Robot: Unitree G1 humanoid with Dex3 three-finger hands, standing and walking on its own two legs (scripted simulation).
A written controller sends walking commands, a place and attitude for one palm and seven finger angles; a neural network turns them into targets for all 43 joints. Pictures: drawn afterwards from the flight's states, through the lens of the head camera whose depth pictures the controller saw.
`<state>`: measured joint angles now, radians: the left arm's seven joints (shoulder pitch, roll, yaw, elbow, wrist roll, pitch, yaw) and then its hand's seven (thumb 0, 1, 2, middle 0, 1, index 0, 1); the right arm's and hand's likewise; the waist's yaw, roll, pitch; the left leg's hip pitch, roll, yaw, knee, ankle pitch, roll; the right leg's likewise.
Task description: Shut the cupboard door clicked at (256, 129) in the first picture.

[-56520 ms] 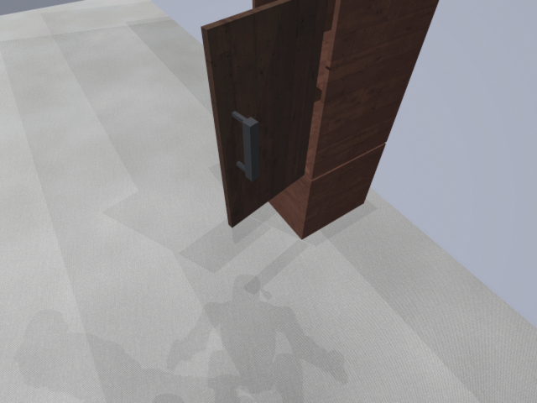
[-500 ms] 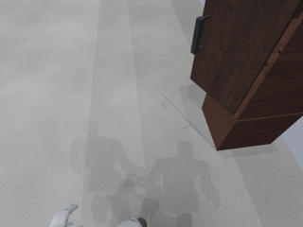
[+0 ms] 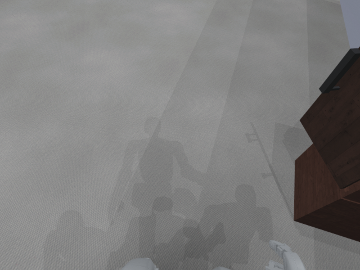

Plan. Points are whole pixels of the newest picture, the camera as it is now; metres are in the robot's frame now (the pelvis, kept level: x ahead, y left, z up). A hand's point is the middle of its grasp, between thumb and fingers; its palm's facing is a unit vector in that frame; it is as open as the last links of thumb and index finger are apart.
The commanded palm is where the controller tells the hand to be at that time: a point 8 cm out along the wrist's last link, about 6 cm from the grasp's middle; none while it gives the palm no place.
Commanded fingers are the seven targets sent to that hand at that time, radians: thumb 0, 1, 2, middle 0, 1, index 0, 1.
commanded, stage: walk to a spot facing it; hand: left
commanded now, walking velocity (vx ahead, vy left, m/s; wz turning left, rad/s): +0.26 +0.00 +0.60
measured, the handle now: (344, 72) +0.75 -0.48 +0.00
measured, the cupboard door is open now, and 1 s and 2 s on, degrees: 27 27 27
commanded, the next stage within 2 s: turn to face it in 1.26 s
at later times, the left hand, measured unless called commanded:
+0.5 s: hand out of the picture +0.10 +0.16 -0.12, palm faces +0.29 -0.92 -0.27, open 7.4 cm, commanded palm none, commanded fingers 0.00 0.90 0.90 -0.20 -0.30 -0.20 -0.30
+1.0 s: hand out of the picture +0.11 +0.24 -0.17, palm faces +0.62 -0.76 -0.20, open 7.4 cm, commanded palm none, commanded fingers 0.00 0.90 0.90 -0.20 -0.30 -0.20 -0.30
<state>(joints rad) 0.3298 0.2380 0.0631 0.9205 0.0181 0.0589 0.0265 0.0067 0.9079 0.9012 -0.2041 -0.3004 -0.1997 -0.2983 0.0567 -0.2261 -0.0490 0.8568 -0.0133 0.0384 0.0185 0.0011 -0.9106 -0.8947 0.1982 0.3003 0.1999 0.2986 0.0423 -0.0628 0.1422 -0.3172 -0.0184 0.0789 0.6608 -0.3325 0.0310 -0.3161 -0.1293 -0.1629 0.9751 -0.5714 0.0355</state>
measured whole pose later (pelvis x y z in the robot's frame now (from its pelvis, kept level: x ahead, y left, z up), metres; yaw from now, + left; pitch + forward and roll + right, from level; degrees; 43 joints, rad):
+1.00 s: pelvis +0.22 +0.07 +0.01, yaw +36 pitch +0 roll -1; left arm 0.28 0.22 0.08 0.94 0.03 0.01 -0.01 0.01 0.91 0.90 -0.20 -0.30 -0.20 -0.30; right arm 0.14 -0.23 -0.04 0.89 -0.02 -0.03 0.00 0.00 -0.91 -0.89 0.20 0.30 0.20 0.30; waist 0.03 -0.04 0.12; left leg -0.32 -0.07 0.09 0.58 -0.26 0.12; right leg -0.50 -0.16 -0.05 1.25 -0.33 0.05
